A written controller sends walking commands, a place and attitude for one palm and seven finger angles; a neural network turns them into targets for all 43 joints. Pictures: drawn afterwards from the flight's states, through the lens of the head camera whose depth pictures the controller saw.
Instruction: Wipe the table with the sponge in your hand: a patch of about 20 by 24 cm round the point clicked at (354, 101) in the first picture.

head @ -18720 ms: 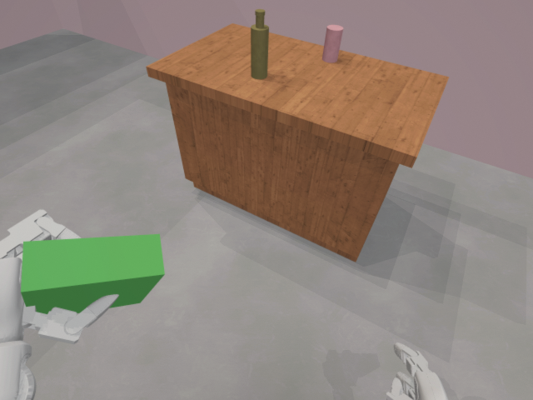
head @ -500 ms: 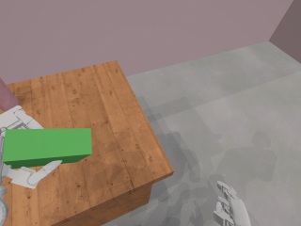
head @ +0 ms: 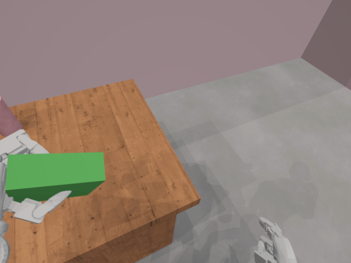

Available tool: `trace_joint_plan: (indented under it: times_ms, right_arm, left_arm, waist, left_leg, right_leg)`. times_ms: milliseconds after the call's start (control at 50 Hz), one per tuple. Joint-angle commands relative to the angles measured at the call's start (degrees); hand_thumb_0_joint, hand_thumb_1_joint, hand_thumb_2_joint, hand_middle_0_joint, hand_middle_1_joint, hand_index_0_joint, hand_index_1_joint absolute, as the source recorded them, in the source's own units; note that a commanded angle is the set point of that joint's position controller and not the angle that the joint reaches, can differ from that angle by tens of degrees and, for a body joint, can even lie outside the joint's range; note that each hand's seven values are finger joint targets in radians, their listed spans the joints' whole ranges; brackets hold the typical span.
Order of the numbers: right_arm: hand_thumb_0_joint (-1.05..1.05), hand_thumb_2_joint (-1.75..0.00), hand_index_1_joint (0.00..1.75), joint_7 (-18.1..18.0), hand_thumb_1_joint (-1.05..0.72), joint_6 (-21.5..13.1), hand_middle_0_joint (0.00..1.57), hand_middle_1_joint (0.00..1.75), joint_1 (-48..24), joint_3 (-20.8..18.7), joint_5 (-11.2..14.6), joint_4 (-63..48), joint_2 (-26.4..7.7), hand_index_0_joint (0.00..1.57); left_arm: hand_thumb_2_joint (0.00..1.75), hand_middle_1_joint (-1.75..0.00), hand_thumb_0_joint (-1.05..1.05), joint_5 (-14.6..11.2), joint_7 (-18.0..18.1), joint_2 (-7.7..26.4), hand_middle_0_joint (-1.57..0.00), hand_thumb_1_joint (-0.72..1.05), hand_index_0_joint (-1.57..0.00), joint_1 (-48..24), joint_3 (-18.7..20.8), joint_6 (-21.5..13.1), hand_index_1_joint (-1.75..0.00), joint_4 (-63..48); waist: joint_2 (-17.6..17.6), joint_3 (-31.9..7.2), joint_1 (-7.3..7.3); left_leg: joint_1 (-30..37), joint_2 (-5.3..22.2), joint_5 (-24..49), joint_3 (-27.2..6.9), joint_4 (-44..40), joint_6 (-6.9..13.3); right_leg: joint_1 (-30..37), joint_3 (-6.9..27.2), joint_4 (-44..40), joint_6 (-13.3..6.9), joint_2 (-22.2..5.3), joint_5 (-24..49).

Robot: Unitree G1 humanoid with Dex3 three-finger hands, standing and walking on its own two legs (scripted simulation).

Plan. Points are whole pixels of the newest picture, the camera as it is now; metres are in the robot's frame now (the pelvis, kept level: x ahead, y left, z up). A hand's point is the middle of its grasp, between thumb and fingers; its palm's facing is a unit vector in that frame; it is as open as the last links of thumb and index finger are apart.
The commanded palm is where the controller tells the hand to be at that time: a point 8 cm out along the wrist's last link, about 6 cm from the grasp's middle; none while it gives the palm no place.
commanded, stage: come to a stop and stand still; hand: left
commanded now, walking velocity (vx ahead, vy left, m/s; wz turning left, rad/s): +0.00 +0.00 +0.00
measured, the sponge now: (69, 178) +0.23 +0.21 +0.14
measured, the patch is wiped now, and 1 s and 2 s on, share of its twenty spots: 0.00 0.00 0.00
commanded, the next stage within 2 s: look again from close up in 0.54 s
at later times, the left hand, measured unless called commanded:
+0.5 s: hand (35, 169) +0.23 +0.26 +0.16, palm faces +0.33 -0.85 -0.41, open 9.0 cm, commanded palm +0.17 +0.30 +0.17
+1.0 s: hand (33, 175) +0.22 +0.26 +0.14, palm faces +0.29 -0.87 -0.39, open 9.0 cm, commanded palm +0.16 +0.30 +0.17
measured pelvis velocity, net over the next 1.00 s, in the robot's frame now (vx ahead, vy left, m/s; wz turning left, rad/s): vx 0.00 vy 0.02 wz -0.01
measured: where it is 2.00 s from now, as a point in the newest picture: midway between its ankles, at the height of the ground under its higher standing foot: outside the picture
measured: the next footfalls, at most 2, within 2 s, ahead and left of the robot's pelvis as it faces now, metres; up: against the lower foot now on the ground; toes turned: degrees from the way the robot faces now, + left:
none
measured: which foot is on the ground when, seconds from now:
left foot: down 0.00-1.00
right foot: down 0.00-1.00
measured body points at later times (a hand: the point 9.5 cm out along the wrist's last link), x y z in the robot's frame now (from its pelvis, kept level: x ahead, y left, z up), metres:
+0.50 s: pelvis +0.01 +0.02 +0.00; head +0.03 +0.03 +0.45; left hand +0.20 +0.30 +0.18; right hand +0.17 -0.21 -0.07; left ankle +0.01 +0.10 -0.74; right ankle +0.02 -0.10 -0.74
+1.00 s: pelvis +0.00 +0.02 +0.00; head +0.03 +0.05 +0.45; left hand +0.20 +0.31 +0.17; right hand +0.16 -0.21 -0.07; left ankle +0.01 +0.10 -0.74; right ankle +0.02 -0.10 -0.74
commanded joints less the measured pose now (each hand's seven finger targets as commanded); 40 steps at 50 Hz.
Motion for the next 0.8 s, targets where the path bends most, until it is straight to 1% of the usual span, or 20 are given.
trace_joint_plan:
  times_ms: [0,40,80,140,160,180,260,280,340,400,540,600,620,640,660,680,700,740,760,780]
  right_arm:
    - [0.0,-0.9,0.3,-0.9,-0.9,-3.3,0.2,0.3,-4.1,-2.7,-0.4,-8.1,-6.9,0.2]
    - [0.0,-0.9,0.3,-0.9,-0.9,-3.5,0.2,0.3,-3.8,-2.8,-0.4,-7.9,-6.9,0.2]
    - [0.0,-0.9,0.3,-0.9,-0.9,-3.8,0.2,0.3,-3.8,-2.6,-0.4,-7.8,-6.7,0.2]
    - [0.0,-0.9,0.3,-0.7,-0.9,-4.3,0.2,0.3,-3.8,-2.7,-0.5,-7.8,-6.8,0.2]
    - [0.0,-0.9,0.3,-0.5,-0.9,-4.5,0.2,0.3,-3.9,-2.6,-0.6,-7.7,-6.7,0.2]
    - [0.0,-0.9,0.3,-0.5,-0.9,-4.6,0.2,0.3,-3.9,-2.5,-0.6,-7.9,-6.3,0.2]
    - [0.0,-0.9,0.3,-0.1,-0.9,-4.7,0.2,0.3,-3.5,-2.9,-0.8,-7.5,-6.5,0.2]
    - [0.0,-0.9,0.3,0.0,-0.9,-4.6,0.2,0.3,-3.2,-2.8,-0.8,-7.7,-6.3,0.2]
    - [0.0,-0.9,0.3,0.1,-0.9,-4.2,0.2,0.3,-3.2,-3.2,-0.7,-7.7,-6.8,0.2]
    - [0.0,-0.9,0.3,0.0,-0.9,-4.0,0.2,0.3,-3.2,-3.3,-0.6,-7.7,-6.9,0.2]
    - [0.0,-0.9,0.3,-0.3,-0.9,-3.3,0.2,0.3,-3.3,-3.7,-0.4,-7.7,-7.2,0.2]
    - [0.0,-0.9,0.3,-0.4,-0.9,-3.2,0.2,0.3,-3.7,-3.6,-0.3,-7.6,-7.1,0.2]
    - [0.0,-0.9,0.3,0.2,-0.9,-6.4,0.2,0.3,3.3,-2.6,-3.0,-6.8,-8.3,0.2]
    - [0.0,-0.9,0.3,0.5,-0.9,-6.4,0.2,0.3,-2.2,-0.4,-1.3,-4.1,-1.9,0.2]
    - [0.0,-0.9,0.3,0.9,-0.9,-6.3,0.2,0.3,-1.7,-4.5,-0.3,-6.6,-6.0,0.2]
    - [0.0,-0.9,0.3,1.5,-0.9,-6.4,0.2,0.3,-0.8,-4.0,-0.4,-7.3,-7.1,0.2]
    - [0.0,-0.9,0.3,2.2,-0.9,-6.6,0.2,0.3,-2.5,-4.0,-0.3,-7.1,-7.3,0.2]
    - [0.0,-0.9,0.3,3.2,-0.9,-6.7,0.2,0.3,-3.7,-3.9,-0.2,-7.6,-7.3,0.2]
    - [0.0,-0.9,0.3,3.3,-0.9,-6.7,0.2,0.3,-4.9,-3.9,0.0,-7.0,-7.2,0.2]
    - [0.0,-0.9,0.3,3.1,-0.9,-6.3,0.2,0.3,-4.7,-3.7,-0.3,-7.5,-7.3,0.2]
  left_arm:
    - [1.3,-1.6,0.0,0.3,1.2,7.7,-1.2,0.1,-1.2,-6.0,5.7,-3.7,-1.6,-10.7]
    - [1.3,-1.6,0.0,0.9,1.3,6.8,-1.2,0.1,-1.2,-9.1,4.5,-3.5,-1.6,-9.8]
    - [1.3,-1.6,0.0,1.3,1.2,6.3,-1.2,0.1,-1.2,-11.0,3.6,-3.6,-1.6,-10.2]
    - [1.3,-1.6,0.0,2.0,1.3,6.2,-1.2,0.1,-1.2,-12.5,3.2,-3.7,-1.6,-10.2]
    - [1.3,-1.6,0.0,2.1,1.3,7.5,-1.2,0.1,-1.2,-12.0,4.2,-3.9,-1.6,-11.2]
    - [1.3,-1.6,0.0,2.0,1.2,6.0,-1.2,0.1,-1.2,-11.4,3.3,-3.9,-1.6,-10.8]
    - [1.3,-1.6,0.0,1.7,1.0,8.1,-1.2,0.1,-1.2,-7.3,6.0,-3.8,-1.6,-10.1]
    - [1.3,-1.6,0.0,1.3,0.9,6.5,-1.2,0.1,-1.2,-7.2,4.9,-3.8,-1.6,-9.9]
    - [1.3,-1.6,0.0,1.0,0.6,7.3,-1.2,0.1,-1.2,-6.0,5.8,-3.7,-1.6,-10.2]
    - [1.3,-1.6,0.0,0.8,0.4,7.4,-1.2,0.1,-1.2,-5.2,5.8,-3.8,-1.6,-11.2]
    - [1.3,-1.6,0.0,0.5,0.6,7.7,-1.2,0.1,-1.2,-5.4,6.0,-3.5,-1.6,-11.3]
    - [1.3,-1.6,0.0,0.5,0.7,7.1,-1.2,0.1,-1.2,-5.9,5.1,-3.2,-1.6,-11.3]
    - [1.3,-1.6,0.0,10.0,0.8,51.1,-1.2,0.1,-1.2,-64.4,37.3,-9.3,-1.6,-25.2]
    - [1.3,-1.6,0.0,3.7,-1.6,16.5,-1.2,0.1,-1.2,-29.6,15.3,-7.0,-1.6,10.3]
    - [1.3,-1.6,0.0,1.0,-2.1,5.1,-1.2,0.1,-1.2,-18.3,7.5,-5.5,-1.6,11.0]
    - [1.3,-1.6,0.0,1.0,-2.4,8.1,-1.2,0.1,-1.2,-20.7,6.4,-7.0,-1.6,1.2]
    - [1.3,-1.6,0.0,0.3,-2.2,7.9,-1.2,0.1,-1.2,-16.6,5.7,-7.5,-1.6,-2.1]
    - [1.3,-1.6,0.0,-0.1,-1.5,5.2,-1.2,0.1,-1.2,-8.6,2.9,-7.5,-1.6,-5.5]
    - [1.3,-1.6,0.0,-0.5,-1.1,4.1,-1.2,0.1,-1.2,-5.0,2.5,-7.1,-1.6,-5.6]
    - [1.3,-1.6,0.0,-0.2,-0.8,5.8,-1.2,0.1,-1.2,-5.1,3.8,-7.1,-1.6,-6.7]
  waist:
    - [5.1,-5.6,0.4]
    - [4.1,-3.6,0.25]
    - [5.9,-4.0,0.09]
    - [6.2,-3.8,0.27]
    - [7.4,-5.1,0.27]
    - [7.3,-5.0,0.25]
    - [5.6,-7.3,0.49]
    - [5.1,-7.4,0.34]
    - [4.4,-8.2,0.45]
    - [5.6,-9.0,0.32]
    - [4.8,-9.1,0.37]
    - [6.2,-8.3,0.29]
    - [0.0,2.0,1.19]
    - [-1.3,-9.6,0.81]
    - [7.9,-13.6,0.94]
    - [9.2,-13.0,1.36]
    - [7.7,-11.6,1.45]
    - [1.9,-10.1,2.12]
    - [1.8,-9.9,1.81]
    - [-0.4,-9.0,1.98]
  left_leg:
    - [-4.3,7.5,-4.4,-7.6,-8.7,1.3]
    - [-5.0,7.2,-7.4,-7.4,-8.8,1.5]
    - [-5.0,7.1,-10.2,-7.7,-9.9,1.8]
    - [-6.0,7.2,-9.1,-8.3,-10.8,1.7]
    - [-6.1,7.5,-9.5,-8.5,-11.6,1.8]
    - [-5.9,7.4,-7.9,-8.7,-11.8,1.6]
    - [-3.9,7.0,1.9,-7.4,-9.4,0.8]
    - [-3.4,6.8,4.8,-7.3,-8.7,0.3]
    - [-1.7,6.9,11.0,-7.0,-6.9,-0.3]
    - [-0.5,6.9,15.4,-7.2,-6.6,-1.5]
    - [0.1,6.9,15.4,-7.1,-5.8,-1.4]
    - [0.3,6.9,13.6,-7.0,-6.2,-1.3]
    - [-8.8,4.8,14.1,-0.7,0.9,1.0]
    - [0.4,1.8,13.4,-1.6,-0.7,0.8]
    - [4.2,2.5,14.7,-2.6,-1.9,-1.0]
    - [1.3,3.8,13.9,-2.3,-0.8,-0.8]
    - [-0.2,4.1,12.8,-2.7,-1.4,-0.5]
    - [-1.6,3.7,9.4,-3.0,-2.3,-0.2]
    - [-1.1,4.0,8.1,-3.4,-3.3,0.1]
    - [-2.5,4.2,6.4,-3.8,-3.9,0.1]
  right_leg:
    - [6.3,8.6,-4.8,0.5,-7.3,-3.3]
    - [4.9,8.9,-6.2,0.5,-7.2,-6.3]
    - [5.3,8.8,-6.1,0.5,-6.8,-7.9]
    - [7.0,7.9,-4.9,0.3,-6.3,-5.2]
    - [8.5,7.5,-4.2,0.5,-5.8,-4.1]
    - [9.0,7.1,-3.7,0.4,-5.8,-2.8]
    - [11.4,6.9,-3.5,0.2,-6.3,4.6]
    - [11.5,6.6,-3.4,-0.1,-6.6,6.2]
    - [11.0,6.6,-3.0,-0.6,-7.1,10.0]
    - [11.2,5.7,-2.1,-0.8,-6.7,11.4]
    - [10.9,6.0,-2.3,-0.9,-7.1,11.7]
    - [9.7,6.4,-2.7,-0.8,-7.1,10.0]
    - [1.1,7.2,-5.8,4.0,-5.4,8.2]
    - [1.9,6.9,-3.4,-0.8,-8.7,6.9]
    - [7.0,11.6,0.2,-2.5,-7.0,11.6]
    - [8.9,12.5,-0.6,-0.8,-7.7,12.1]
    - [10.0,12.0,-0.8,-0.1,-8.5,11.6]
    - [9.7,11.1,-2.1,0.6,-8.3,6.4]
    - [8.7,10.6,-1.7,0.2,-7.4,4.2]
    - [8.3,9.6,-2.3,0.4,-7.3,2.0]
